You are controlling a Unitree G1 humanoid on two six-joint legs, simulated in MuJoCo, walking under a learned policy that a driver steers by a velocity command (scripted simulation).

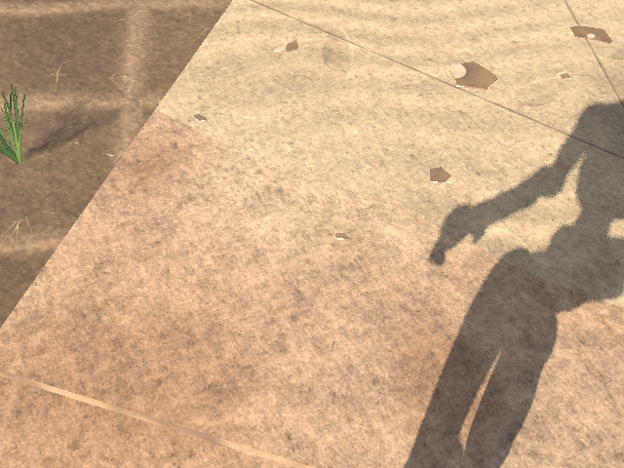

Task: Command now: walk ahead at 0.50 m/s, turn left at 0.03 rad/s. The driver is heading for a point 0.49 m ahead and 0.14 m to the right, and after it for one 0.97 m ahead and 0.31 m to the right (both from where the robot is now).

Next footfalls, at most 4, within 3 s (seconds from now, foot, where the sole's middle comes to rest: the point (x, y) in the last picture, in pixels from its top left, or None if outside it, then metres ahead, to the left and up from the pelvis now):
0.16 right None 0.27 -0.12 -0.78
0.64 left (303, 403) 0.58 -0.01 -0.74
1.04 right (405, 467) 0.44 -0.21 -0.74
1.44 left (319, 435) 0.51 -0.04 -0.74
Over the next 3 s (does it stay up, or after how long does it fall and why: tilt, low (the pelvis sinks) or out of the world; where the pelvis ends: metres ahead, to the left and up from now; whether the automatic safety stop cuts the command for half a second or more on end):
stays up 0.81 -0.22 0.04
